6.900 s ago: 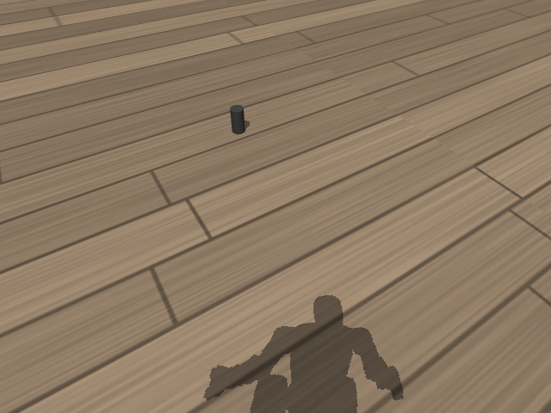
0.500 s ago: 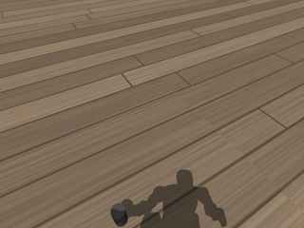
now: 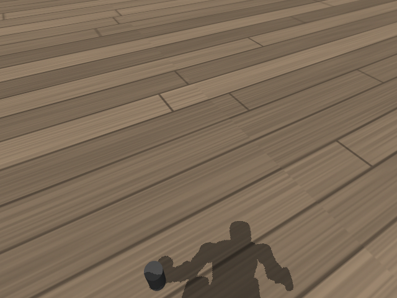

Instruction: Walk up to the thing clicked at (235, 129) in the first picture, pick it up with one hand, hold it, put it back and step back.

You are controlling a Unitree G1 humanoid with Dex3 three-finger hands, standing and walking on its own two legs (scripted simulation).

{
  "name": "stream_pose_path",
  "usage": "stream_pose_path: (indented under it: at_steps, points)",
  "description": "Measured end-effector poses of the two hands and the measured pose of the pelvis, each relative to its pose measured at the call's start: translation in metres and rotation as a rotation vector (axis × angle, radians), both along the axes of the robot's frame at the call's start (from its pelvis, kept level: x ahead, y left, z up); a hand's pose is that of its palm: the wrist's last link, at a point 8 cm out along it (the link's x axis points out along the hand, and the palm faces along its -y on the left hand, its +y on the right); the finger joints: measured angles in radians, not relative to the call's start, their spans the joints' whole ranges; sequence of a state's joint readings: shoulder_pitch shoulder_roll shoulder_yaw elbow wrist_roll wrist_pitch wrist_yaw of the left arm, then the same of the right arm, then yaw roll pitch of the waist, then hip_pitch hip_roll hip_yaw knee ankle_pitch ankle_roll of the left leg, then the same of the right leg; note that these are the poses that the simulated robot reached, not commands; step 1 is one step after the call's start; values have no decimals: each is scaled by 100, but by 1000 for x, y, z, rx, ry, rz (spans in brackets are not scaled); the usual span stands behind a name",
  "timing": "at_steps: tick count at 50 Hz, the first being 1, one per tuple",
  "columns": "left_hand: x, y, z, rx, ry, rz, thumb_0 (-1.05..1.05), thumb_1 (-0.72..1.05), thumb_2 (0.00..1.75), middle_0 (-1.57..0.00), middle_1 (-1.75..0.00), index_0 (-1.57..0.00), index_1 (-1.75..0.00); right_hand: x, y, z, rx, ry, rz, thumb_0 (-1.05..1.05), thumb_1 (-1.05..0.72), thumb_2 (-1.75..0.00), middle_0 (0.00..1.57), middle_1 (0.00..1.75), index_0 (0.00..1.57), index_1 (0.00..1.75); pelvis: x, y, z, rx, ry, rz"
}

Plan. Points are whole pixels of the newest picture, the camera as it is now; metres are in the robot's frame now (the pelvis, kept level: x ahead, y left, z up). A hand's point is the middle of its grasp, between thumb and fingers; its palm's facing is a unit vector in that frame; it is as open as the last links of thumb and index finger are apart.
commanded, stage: stand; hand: left
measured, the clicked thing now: (155, 276) +0.39 +0.20 -0.71
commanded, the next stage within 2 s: go down in 1.86 s
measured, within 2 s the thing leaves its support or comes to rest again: neither
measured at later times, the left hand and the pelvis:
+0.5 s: hand out of the picture +0.06 +0.25 -0.16, palm faces -0.02 -0.94 -0.34, open 7.3 cm; pelvis +0.00 +0.00 +0.00, yaw +0 degrees
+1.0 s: hand out of the picture +0.08 +0.25 -0.16, palm faces -0.02 -0.94 -0.34, open 7.3 cm; pelvis +0.01 +0.00 +0.00, yaw +1 degrees
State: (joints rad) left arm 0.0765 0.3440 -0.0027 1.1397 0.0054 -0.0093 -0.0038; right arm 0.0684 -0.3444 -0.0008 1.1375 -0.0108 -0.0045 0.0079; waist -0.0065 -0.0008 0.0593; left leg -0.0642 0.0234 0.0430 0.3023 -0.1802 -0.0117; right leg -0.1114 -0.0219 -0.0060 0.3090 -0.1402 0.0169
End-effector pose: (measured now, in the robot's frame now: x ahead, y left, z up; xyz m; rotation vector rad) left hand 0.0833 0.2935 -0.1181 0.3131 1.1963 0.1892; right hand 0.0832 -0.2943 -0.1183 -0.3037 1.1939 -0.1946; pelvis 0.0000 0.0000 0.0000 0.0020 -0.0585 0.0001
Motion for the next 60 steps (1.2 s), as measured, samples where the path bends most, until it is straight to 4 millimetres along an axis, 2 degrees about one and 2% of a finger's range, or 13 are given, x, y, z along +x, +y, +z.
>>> stream_pose_path:
  at_steps: [12,19,36,60]
  points:
    - [-28,0,-2,5,51,19,0,90,90,-20,-30,-21,-30,-25,-4,-6,8,57,-5,0,-90,-90,20,30,20,30,-7,-3,0,1,9,5]
    - [-34,0,-3,6,74,21,0,90,90,-20,-30,-21,-30,-33,-6,-8,6,90,-12,0,-90,-90,20,30,20,30,-5,-4,-1,-1,16,6]
    - [-10,-3,-1,-2,18,6,0,90,90,-20,-30,-21,-30,-12,-3,-4,2,42,10,0,-90,-90,20,30,20,30,1,-3,0,0,17,9]
    - [-10,-1,-1,5,39,21,0,90,90,-20,-30,-21,-30,-1,-5,-4,-2,47,19,0,-90,-90,20,30,20,30,10,-4,0,-2,21,15]
